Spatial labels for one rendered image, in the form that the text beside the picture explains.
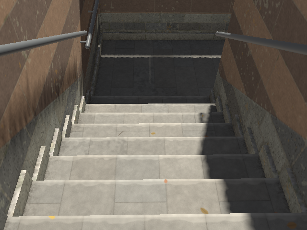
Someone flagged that stairs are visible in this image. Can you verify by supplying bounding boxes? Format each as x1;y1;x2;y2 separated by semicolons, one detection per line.
4;96;307;230

